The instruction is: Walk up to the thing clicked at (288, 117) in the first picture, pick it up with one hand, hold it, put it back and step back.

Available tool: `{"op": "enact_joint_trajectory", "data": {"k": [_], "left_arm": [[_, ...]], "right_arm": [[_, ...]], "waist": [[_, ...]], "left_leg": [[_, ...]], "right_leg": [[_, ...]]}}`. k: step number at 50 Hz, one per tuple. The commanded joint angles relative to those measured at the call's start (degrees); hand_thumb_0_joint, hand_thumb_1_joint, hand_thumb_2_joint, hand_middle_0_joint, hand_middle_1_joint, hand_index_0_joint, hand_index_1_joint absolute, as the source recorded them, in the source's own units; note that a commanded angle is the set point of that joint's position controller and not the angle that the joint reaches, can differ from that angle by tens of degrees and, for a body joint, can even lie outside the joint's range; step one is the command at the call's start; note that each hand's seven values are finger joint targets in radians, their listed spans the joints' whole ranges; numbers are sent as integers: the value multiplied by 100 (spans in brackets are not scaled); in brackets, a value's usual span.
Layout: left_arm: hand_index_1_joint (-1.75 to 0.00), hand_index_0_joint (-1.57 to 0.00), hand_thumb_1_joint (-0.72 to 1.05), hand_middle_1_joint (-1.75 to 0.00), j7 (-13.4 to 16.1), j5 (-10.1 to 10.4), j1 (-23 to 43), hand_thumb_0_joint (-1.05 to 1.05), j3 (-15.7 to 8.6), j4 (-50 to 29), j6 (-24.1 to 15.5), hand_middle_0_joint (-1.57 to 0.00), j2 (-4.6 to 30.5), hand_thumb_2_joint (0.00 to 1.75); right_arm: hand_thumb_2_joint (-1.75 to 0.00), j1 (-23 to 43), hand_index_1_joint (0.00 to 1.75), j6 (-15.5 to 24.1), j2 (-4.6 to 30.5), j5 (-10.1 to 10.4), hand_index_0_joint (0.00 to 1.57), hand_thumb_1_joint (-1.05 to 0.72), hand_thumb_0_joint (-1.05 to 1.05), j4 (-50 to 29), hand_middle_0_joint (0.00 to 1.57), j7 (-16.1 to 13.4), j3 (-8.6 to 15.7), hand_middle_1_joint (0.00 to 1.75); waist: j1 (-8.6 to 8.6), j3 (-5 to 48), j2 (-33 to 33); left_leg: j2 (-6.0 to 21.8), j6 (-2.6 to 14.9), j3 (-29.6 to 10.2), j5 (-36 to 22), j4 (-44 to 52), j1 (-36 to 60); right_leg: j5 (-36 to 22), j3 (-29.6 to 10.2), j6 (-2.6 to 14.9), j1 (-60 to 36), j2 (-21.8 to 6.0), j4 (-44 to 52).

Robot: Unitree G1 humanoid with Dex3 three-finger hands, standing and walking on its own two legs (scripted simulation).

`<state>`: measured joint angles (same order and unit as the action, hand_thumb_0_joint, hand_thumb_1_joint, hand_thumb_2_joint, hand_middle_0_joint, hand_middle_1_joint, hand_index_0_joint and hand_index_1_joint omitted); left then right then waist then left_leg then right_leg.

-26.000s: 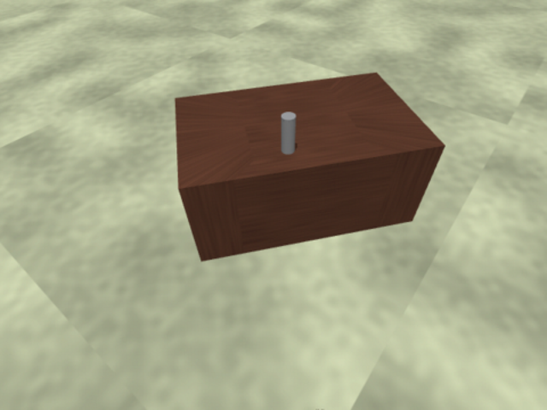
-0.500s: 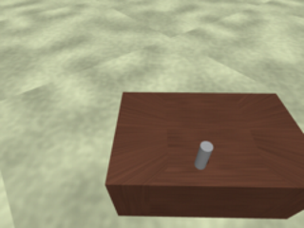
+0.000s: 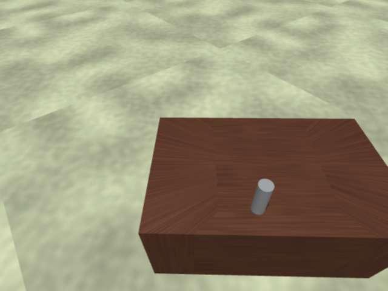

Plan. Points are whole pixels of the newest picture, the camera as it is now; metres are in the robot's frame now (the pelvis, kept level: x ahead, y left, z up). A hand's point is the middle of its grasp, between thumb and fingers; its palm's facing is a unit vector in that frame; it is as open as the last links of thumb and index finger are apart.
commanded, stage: stand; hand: right
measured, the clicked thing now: (261, 197) +0.50 -0.21 -0.26
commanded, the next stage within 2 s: step back in 1.36 s
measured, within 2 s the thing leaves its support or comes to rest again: neither
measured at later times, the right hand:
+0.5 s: hand out of the picture +0.07 -0.24 -0.16, palm faces -0.02 +0.94 -0.34, open 7.4 cm
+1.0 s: hand out of the picture +0.08 -0.24 -0.16, palm faces -0.01 +0.94 -0.34, open 7.4 cm
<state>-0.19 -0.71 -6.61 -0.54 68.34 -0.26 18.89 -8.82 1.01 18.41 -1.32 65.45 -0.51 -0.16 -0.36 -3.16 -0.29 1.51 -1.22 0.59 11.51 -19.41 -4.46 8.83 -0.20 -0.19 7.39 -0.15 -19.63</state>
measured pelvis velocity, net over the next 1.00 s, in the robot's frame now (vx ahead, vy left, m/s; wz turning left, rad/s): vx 0.02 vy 0.01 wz -0.01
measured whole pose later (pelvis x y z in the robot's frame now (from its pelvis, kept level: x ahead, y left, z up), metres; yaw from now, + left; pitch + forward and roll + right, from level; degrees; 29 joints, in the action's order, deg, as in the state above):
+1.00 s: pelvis +0.02 +0.01 +0.00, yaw -1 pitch -2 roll +0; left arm -0.1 -0.4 -5.5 0.1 66.8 -0.6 19.4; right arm -7.3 1.1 19.4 -0.8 65.6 -0.1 -0.2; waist 0.3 -2.7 -0.3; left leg 0.5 -0.2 1.5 11.8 -17.1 -2.9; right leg 9.1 -1.1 -1.3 6.2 -1.1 -17.8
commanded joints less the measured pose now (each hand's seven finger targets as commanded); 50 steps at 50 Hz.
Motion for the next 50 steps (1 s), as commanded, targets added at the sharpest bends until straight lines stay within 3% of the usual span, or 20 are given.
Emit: {"op": "enact_joint_trajectory", "data": {"k": [1, 7, 11, 19, 31, 33, 40, 44, 50], "left_arm": [[-30, -20, 90, -30, 73, -7, 266, 0, -172, -338, -105, -20, 1154, 90], [-30, -20, 90, -30, 87, -9, 252, 0, -146, -356, -151, -20, 1146, 90], [-30, -20, 90, -30, 75, 14, 248, 0, -140, -342, -131, -20, 1155, 90], [-30, -20, 90, -30, 86, 21, 283, 0, -122, -388, -149, -20, 1128, 90], [-30, -20, 90, -30, 93, 25, 293, 0, -129, -421, -146, -20, 1155, 90], [-30, -20, 90, -30, 93, 20, 326, 0, -138, -439, -132, -20, 1181, 90], [-30, -20, 90, -30, 98, 22, 356, 0, -156, -476, -141, -20, 1238, 90], [-30, -20, 90, -30, 93, 31, 343, 0, -146, -480, -136, -20, 1229, 90], [-30, -20, 90, -30, 96, 23, 279, 0, -129, -499, -152, -20, 1207, 90]], "right_arm": [[-90, 171, 30, 66, 1194, 2, 20, -90, 0, -278, 20, -92, 221, 30], [-90, 183, 30, 93, 1189, 40, 20, -90, 0, -270, 20, -83, 200, 30], [-90, 207, 30, 91, 1242, 35, 20, -90, 0, -251, 20, -84, 199, 30], [-90, 181, 30, 92, 1258, 47, 20, -90, 0, -230, 20, -83, 183, 30], [-90, 267, 30, 108, 1289, 58, 20, -90, 0, -245, 20, -76, 194, 30], [-90, 243, 30, 98, 1308, 51, 20, -90, 0, -245, 20, -79, 203, 30], [-90, 264, 30, 108, 1321, 60, 20, -90, 0, -257, 20, -79, 221, 30], [-90, 310, 30, 107, 1329, 58, 20, -90, 0, -260, 20, -67, 230, 30], [-90, 348, 30, 100, 1348, 68, 20, -90, 0, -274, 20, -59, 235, 30]], "waist": [[4, 129, -32], [23, 304, 37], [21, 252, 46], [47, 395, 23], [39, 412, 18], [53, 348, 28], [72, 543, 40], [50, 464, -3], [33, 440, 22]], "left_leg": [[513, 217, -472, 164, 487, -407], [570, 224, -468, -504, 399, -257], [583, 223, -472, -247, 475, -239], [596, 232, -408, -821, 393, -136], [633, 215, -410, -1121, 423, -13], [617, 217, -413, -822, 507, -109], [644, 210, -400, -1269, 450, 45], [629, 212, -426, -947, 522, -36], [623, 226, -436, -1071, 485, 37]], "right_leg": [[291, -634, 130, 20, -587, 441], [-578, -627, 136, -166, -660, 328], [-282, -627, 141, -98, -639, 343], [-993, -617, 123, -265, -709, 314], [-1155, -541, 94, -299, -704, 276], [-847, -544, 78, -240, -685, 331], [-1282, -529, 134, -400, -723, 228], [-929, -529, 117, -347, -708, 309], [-1077, -527, 104, -279, -727, 328]]}}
